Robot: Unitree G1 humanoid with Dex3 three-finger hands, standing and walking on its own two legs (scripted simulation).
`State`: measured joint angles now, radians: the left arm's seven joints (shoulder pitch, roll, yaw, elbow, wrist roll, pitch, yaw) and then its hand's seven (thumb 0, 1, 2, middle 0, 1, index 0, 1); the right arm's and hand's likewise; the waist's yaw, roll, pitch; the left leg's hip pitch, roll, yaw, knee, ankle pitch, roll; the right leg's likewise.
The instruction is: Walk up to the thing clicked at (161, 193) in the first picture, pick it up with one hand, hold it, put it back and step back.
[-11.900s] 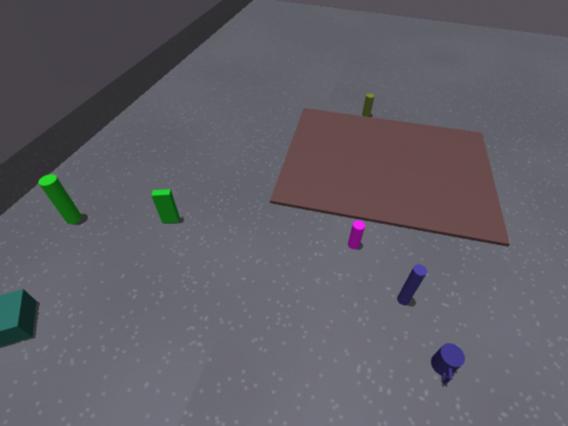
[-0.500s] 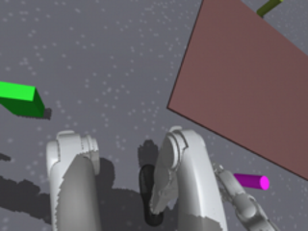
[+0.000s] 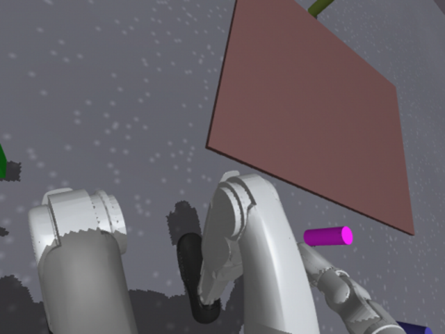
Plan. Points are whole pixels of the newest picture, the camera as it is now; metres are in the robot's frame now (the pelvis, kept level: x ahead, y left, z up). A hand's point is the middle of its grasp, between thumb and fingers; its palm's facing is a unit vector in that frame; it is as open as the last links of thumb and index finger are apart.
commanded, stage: close in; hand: left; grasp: from the side
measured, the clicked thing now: out of the picture +0.41 +0.30 -0.19
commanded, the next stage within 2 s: rest palm in 0.60 s
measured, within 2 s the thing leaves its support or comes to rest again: neither
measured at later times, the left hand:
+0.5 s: hand out of the picture +0.38 +0.30 -0.17, palm faces +0.35 -0.94 +0.01, open 17.5 cm
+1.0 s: hand out of the picture +0.39 +0.29 -0.18, palm faces +0.40 -0.92 +0.01, open 15.7 cm
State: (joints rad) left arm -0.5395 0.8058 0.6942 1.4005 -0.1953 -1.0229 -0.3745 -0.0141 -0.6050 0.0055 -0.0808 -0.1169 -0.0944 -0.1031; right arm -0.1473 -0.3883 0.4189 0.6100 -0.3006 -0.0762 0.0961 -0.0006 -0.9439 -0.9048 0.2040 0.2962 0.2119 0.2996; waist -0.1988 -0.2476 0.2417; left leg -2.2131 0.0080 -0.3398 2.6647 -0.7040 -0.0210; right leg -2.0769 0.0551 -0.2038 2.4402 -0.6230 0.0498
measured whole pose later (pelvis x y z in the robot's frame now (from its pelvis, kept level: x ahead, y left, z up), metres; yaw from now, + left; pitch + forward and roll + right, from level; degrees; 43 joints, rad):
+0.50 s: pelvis +0.00 +0.01 +0.00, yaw -1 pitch +11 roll -17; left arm -0.53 0.76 0.54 1.39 -0.12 -1.13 -0.11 -0.01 -0.59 0.07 -0.07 -0.11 -0.08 -0.10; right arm -0.15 -0.37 0.46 0.58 -0.35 -0.02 0.15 0.00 -0.93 -0.90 0.20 0.30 0.21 0.30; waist -0.21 -0.26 0.27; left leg -2.21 0.01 -0.37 2.68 -0.70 0.00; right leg -2.05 0.07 -0.23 2.43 -0.62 0.06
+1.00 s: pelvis +0.00 +0.00 +0.00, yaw -2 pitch +11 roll -17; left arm -0.54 0.74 0.50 1.40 -0.11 -1.16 0.01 -0.01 -0.37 0.24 -0.22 -0.22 -0.21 -0.22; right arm -0.20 -0.36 0.48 0.58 -0.36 0.00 0.16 0.00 -0.91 -0.90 0.20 0.30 0.21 0.30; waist -0.21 -0.27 0.28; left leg -2.21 0.01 -0.38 2.68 -0.72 -0.02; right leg -2.06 0.07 -0.24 2.42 -0.61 0.07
